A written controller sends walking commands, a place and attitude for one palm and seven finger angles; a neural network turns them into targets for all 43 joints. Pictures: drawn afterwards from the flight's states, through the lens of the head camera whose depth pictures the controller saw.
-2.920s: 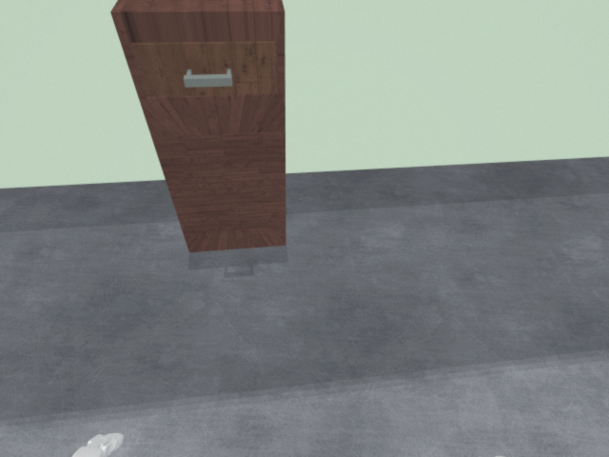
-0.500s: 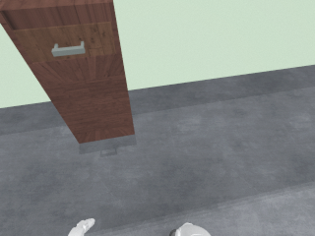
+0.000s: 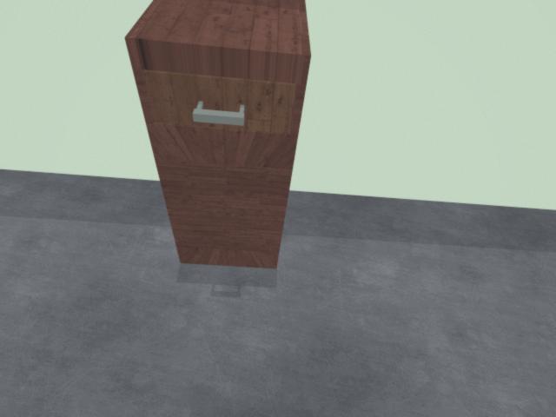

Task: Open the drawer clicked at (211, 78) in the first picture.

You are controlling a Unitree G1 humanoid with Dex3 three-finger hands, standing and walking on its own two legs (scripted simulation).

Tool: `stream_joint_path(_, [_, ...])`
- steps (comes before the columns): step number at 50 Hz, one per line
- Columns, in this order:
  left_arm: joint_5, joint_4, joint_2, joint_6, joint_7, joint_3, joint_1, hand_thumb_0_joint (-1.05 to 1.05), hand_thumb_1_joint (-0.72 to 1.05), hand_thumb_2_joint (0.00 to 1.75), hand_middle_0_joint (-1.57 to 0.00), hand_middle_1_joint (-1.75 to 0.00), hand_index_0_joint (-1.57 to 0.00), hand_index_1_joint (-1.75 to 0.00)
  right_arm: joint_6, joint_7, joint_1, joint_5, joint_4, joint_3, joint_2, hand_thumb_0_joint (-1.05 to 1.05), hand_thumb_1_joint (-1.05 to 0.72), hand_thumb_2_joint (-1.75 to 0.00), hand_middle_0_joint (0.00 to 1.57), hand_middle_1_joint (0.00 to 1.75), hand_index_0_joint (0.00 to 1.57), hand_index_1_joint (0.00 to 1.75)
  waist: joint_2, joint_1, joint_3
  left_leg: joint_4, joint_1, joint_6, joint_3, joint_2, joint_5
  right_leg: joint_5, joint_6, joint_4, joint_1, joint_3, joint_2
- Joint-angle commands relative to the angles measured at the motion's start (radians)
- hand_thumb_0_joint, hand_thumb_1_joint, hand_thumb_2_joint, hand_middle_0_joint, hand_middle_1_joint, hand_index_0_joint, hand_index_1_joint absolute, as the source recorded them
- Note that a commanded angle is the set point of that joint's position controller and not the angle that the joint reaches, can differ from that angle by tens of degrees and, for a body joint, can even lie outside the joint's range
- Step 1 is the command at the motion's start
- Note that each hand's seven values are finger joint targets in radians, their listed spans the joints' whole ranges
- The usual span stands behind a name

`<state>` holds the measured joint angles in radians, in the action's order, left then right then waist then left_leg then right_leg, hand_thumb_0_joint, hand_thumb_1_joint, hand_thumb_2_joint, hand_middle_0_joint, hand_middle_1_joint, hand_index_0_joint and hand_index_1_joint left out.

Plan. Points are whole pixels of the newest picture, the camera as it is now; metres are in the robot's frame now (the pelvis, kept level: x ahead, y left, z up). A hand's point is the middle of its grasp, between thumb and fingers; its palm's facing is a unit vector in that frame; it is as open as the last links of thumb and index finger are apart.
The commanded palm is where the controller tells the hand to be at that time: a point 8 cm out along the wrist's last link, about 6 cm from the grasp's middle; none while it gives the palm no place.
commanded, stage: take the last steps up to it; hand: left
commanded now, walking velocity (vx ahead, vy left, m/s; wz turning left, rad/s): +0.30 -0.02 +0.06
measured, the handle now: (220, 112) +0.77 +0.20 +0.00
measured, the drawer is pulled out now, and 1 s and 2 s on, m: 0.00 0.00 0.00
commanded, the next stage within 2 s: come to a stop and stand still in 0.72 s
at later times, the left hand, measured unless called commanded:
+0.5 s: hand (210, 406) +0.17 +0.11 -0.16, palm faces +0.11 -0.97 -0.23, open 7.2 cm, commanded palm none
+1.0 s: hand out of the picture +0.15 +0.12 -0.19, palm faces +0.16 -0.98 -0.14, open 7.3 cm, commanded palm none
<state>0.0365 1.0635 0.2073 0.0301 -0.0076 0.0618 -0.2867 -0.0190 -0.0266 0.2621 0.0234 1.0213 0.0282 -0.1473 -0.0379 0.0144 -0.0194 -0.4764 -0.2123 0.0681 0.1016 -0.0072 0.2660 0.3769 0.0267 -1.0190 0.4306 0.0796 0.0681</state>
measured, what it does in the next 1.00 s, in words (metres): walks ahead: right foot, then left foot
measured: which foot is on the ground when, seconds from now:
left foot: down 0.00-0.38, up 0.40-0.86, down 0.88-1.00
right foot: up 0.00-0.36, down 0.38-0.90, up 0.92-1.00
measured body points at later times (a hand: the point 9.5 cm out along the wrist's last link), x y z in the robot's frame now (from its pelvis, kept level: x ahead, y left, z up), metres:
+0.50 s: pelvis +0.11 -0.07 -0.01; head +0.11 -0.09 +0.44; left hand +0.16 +0.16 -0.14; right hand +0.05 -0.28 -0.18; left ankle +0.04 +0.05 -0.67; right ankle +0.14 -0.15 -0.74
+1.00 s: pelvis +0.25 -0.02 -0.01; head +0.28 +0.00 +0.44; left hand +0.15 +0.17 -0.17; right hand +0.37 -0.22 -0.15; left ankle +0.28 +0.07 -0.74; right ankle +0.17 -0.15 -0.70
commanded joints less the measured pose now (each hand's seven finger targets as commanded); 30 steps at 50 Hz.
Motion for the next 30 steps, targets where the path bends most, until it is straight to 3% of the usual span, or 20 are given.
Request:
stream_joint_path(1, [-0.004, -0.052, 0.028, -0.041, 0.012, -0.009, 0.027, 0.0, 0.9, 0.9, -0.2, -0.3, -0.2, -0.3, -0.035, -0.012, 0.151, -0.005, 0.014, 0.03, -0.143, 0.0, -0.9, -0.9, 0.2, 0.3, 0.2, 0.3, 0.096, -0.05, 0.018, 0.255, 0.237, 0.099, -0.265, -0.257, -0.219, -0.044, 0.02, -0.024, 0.184, -0.033, 0.032])
stream_joint_path(4, [-0.006, -0.045, 0.027, -0.041, 0.013, -0.011, 0.042, 0.0, 0.9, 0.9, -0.2, -0.3, -0.2, -0.3, -0.037, -0.012, 0.191, -0.006, 0.043, 0.031, -0.137, 0.0, -0.9, -0.9, 0.2, 0.3, 0.2, 0.3, 0.127, -0.058, -0.007, 0.267, 0.261, 0.117, -0.266, -0.269, -0.224, -0.042, 0.025, 0.034, 0.191, -0.029, 0.039])
stream_joint_path(9, [-0.009, -0.055, 0.012, -0.042, 0.019, -0.014, 0.106, 0.0, 0.9, 0.9, -0.2, -0.3, -0.2, -0.3, -0.035, -0.009, 0.215, 0.0, 0.076, 0.036, -0.134, 0.0, -0.9, -0.9, 0.2, 0.3, 0.2, 0.3, 0.16, -0.073, -0.073, 0.294, 0.199, 0.122, -0.262, -0.272, -0.107, -0.029, 0.022, 0.2, 0.142, -0.007, 0.045])
stream_joint_path(12, [-0.012, -0.059, -0.004, -0.048, 0.019, -0.013, 0.124, 0.0, 0.9, 0.9, -0.2, -0.3, -0.2, -0.3, -0.032, -0.006, 0.206, 0.004, 0.089, 0.039, -0.135, 0.0, -0.9, -0.9, 0.2, 0.3, 0.2, 0.3, 0.167, -0.064, -0.109, 0.287, 0.12, 0.117, -0.252, -0.276, -0.067, -0.028, 0.013, 0.302, 0.061, 0.011, 0.036])
stream_joint_path(14, [-0.012, -0.057, -0.004, -0.055, 0.02, -0.009, 0.112, 0.0, 0.9, 0.9, -0.2, -0.3, -0.2, -0.3, -0.032, -0.003, 0.203, 0.006, 0.1, 0.039, -0.13, 0.0, -0.9, -0.9, 0.2, 0.3, 0.2, 0.3, 0.156, -0.053, -0.117, 0.261, 0.075, 0.103, -0.242, -0.262, -0.069, -0.041, 0.004, 0.369, -0.01, 0.028, 0.014])
stream_joint_path(15, [-0.013, -0.049, -0.01, -0.059, 0.019, -0.005, 0.085, 0.0, 0.9, 0.9, -0.2, -0.3, -0.2, -0.3, -0.031, -0.004, 0.193, 0.005, 0.1, 0.038, -0.128, 0.0, -0.9, -0.9, 0.2, 0.3, 0.2, 0.3, 0.148, -0.035, -0.113, 0.235, 0.035, 0.092, -0.228, -0.254, -0.056, -0.081, 0.0, 0.409, -0.081, 0.037, 0.001])
stream_joint_path(17, [-0.009, -0.003, 0.007, -0.067, 0.014, 0.005, -0.046, 0.0, 0.9, 0.9, -0.2, -0.3, -0.2, -0.3, -0.029, -0.003, 0.164, 0.002, 0.099, 0.033, -0.109, 0.0, -0.9, -0.9, 0.2, 0.3, 0.2, 0.3, 0.079, 0.029, -0.074, 0.089, -0.073, 0.043, -0.165, -0.188, 0.007, -0.162, -0.014, 0.534, -0.308, 0.04, -0.015])
stream_joint_path(18, [-0.003, 0.025, 0.062, -0.079, 0.008, 0.018, -0.153, 0.0, 0.9, 0.9, -0.2, -0.3, -0.2, -0.3, -0.033, 0.003, 0.16, -0.006, 0.089, 0.027, -0.082, 0.0, -0.9, -0.9, 0.2, 0.3, 0.2, 0.3, -0.021, 0.075, -0.022, -0.105, -0.187, 0.007, -0.085, -0.118, 0.05, -0.066, -0.05, 0.598, -0.472, -0.085, 0.089])
stream_joint_path(19, [-0.002, 0.046, 0.169, -0.088, -0.003, 0.039, -0.259, 0.0, 0.9, 0.9, -0.2, -0.3, -0.2, -0.3, -0.036, 0.014, 0.156, -0.011, 0.056, 0.016, -0.021, 0.0, -0.9, -0.9, 0.2, 0.3, 0.2, 0.3, -0.281, 0.106, 0.015, -0.401, -0.39, -0.036, 0.023, 0.001, 0.247, 0.043, -0.14, 0.749, -0.6, -0.426, 0.331])
stream_joint_path(20, [-0.019, 0.049, 0.188, -0.083, -0.01, 0.037, -0.302, 0.0, 0.9, 0.9, -0.2, -0.3, -0.2, -0.3, -0.027, 0.017, 0.093, -0.004, 0.026, 0.024, -0.068, 0.0, -0.9, -0.9, 0.2, 0.3, 0.2, 0.3, -0.201, 0.119, 0.008, -0.577, -0.426, -0.03, -0.053, -0.023, 0.321, 0.146, -0.184, 0.852, -0.515, -0.548, 0.399])
stream_joint_path(21, [-0.022, 0.035, 0.167, -0.087, -0.012, 0.035, -0.225, 0.0, 0.9, 0.9, -0.2, -0.3, -0.2, -0.3, -0.022, 0.023, 0.087, -0.002, 0.034, 0.035, -0.074, 0.0, -0.9, -0.9, 0.2, 0.3, 0.2, 0.3, -0.183, 0.086, -0.045, -0.658, -0.427, -0.025, -0.093, -0.067, 0.227, 0.267, -0.182, 0.884, -0.409, -0.514, 0.37])
stream_joint_path(22, [-0.021, 0.016, 0.124, -0.087, -0.012, 0.025, -0.154, 0.0, 0.9, 0.9, -0.2, -0.3, -0.2, -0.3, -0.017, 0.028, 0.062, 0.0, 0.037, 0.039, -0.063, 0.0, -0.9, -0.9, 0.2, 0.3, 0.2, 0.3, -0.15, 0.064, -0.103, -0.701, -0.432, -0.029, -0.096, -0.087, 0.154, 0.288, -0.173, 0.902, -0.307, -0.48, 0.349])
stream_joint_path(24, [-0.02, -0.007, 0.041, -0.092, -0.018, 0.002, -0.069, 0.0, 0.9, 0.9, -0.2, -0.3, -0.2, -0.3, -0.003, 0.032, 0.102, 0.003, 0.064, 0.042, -0.034, 0.0, -0.9, -0.9, 0.2, 0.3, 0.2, 0.3, -0.043, 0.0, -0.134, -0.687, -0.368, -0.044, -0.104, -0.122, 0.035, 0.106, -0.142, 0.895, -0.195, -0.285, 0.285])
stream_joint_path(25, [-0.018, -0.01, 0.022, -0.099, -0.017, -0.007, -0.06, 0.0, 0.9, 0.9, -0.2, -0.3, -0.2, -0.3, 0.005, 0.035, 0.13, 0.005, 0.077, 0.037, -0.016, 0.0, -0.9, -0.9, 0.2, 0.3, 0.2, 0.3, -0.031, -0.022, -0.123, -0.664, -0.338, -0.057, -0.09, -0.119, -0.009, -0.004, -0.122, 0.888, -0.175, -0.189, 0.241])
stream_joint_path(27, [-0.017, -0.005, 0.005, -0.107, -0.016, -0.014, -0.09, 0.0, 0.9, 0.9, -0.2, -0.3, -0.2, -0.3, 0.014, 0.036, 0.138, 0.007, 0.079, 0.035, -0.008, 0.0, -0.9, -0.9, 0.2, 0.3, 0.2, 0.3, -0.032, -0.029, -0.111, -0.631, -0.328, -0.076, -0.069, -0.114, -0.055, -0.144, -0.119, 0.881, -0.18, -0.108, 0.208])
stream_joint_path(30, [-0.016, 0.01, 0.018, -0.117, -0.017, -0.016, -0.12, 0.0, 0.9, 0.9, -0.2, -0.3, -0.2, -0.3, 0.014, 0.04, 0.08, 0.004, 0.05, 0.035, -0.023, 0.0, -0.9, -0.9, 0.2, 0.3, 0.2, 0.3, -0.046, -0.025, -0.093, -0.543, -0.37, -0.092, -0.058, -0.122, -0.079, -0.309, -0.144, 0.869, -0.255, -0.077, 0.211])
